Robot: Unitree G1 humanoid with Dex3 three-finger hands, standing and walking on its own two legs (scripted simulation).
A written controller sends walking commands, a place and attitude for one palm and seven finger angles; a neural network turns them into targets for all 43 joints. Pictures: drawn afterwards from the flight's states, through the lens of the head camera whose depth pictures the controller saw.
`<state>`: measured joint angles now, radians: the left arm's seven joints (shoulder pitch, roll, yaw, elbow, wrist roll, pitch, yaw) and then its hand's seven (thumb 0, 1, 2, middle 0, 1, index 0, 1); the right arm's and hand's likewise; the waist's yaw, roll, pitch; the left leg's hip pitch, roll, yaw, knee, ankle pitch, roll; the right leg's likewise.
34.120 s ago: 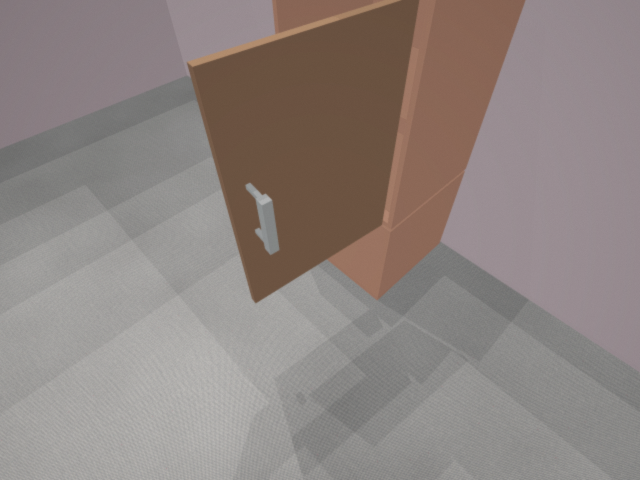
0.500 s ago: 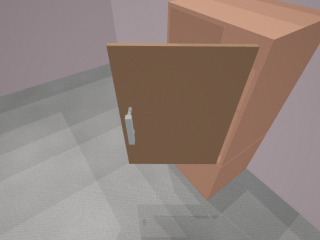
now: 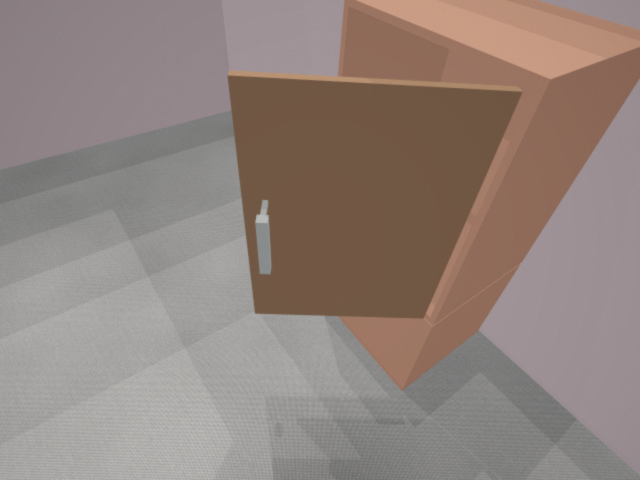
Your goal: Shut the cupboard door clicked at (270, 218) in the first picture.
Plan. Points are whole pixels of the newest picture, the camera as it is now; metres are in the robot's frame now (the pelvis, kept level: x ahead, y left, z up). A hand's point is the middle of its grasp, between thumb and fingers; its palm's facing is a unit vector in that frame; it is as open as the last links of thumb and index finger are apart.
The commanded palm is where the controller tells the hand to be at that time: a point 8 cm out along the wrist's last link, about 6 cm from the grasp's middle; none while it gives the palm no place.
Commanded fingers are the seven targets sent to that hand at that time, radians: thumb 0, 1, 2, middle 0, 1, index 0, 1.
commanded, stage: look again from close up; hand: left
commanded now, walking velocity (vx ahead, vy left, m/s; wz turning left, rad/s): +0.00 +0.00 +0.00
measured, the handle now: (265, 237) +0.54 +0.13 -0.04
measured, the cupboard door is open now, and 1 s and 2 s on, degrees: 54 54 54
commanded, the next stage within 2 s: shuffle to correct the standing spot in 0.52 s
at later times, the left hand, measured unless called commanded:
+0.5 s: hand out of the picture -0.04 +0.16 -0.18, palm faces +0.05 -0.99 -0.14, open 7.3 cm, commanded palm none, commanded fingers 0.00 0.90 0.90 -0.20 -0.30 -0.20 -0.30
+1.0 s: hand out of the picture -0.06 +0.14 -0.18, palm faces +0.11 -0.98 -0.13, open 7.3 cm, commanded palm none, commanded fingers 0.00 0.90 0.90 -0.20 -0.30 -0.20 -0.30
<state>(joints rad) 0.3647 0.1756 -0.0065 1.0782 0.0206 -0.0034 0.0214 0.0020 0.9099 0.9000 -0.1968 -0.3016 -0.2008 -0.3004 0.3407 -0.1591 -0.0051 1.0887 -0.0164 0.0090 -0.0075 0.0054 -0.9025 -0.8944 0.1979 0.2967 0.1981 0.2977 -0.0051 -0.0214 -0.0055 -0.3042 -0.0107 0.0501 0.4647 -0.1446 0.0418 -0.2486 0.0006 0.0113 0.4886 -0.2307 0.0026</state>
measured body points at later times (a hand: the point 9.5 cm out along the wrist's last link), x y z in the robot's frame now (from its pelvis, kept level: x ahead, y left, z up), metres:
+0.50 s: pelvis +0.00 +0.01 +0.00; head -0.02 +0.02 +0.45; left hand -0.04 +0.22 -0.17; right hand +0.00 -0.22 -0.15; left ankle +0.08 +0.09 -0.74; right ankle +0.04 -0.13 -0.74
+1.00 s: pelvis +0.01 -0.01 +0.00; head +0.00 +0.00 +0.45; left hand -0.06 +0.19 -0.17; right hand +0.03 -0.24 -0.15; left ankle +0.05 +0.09 -0.71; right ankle +0.04 -0.13 -0.74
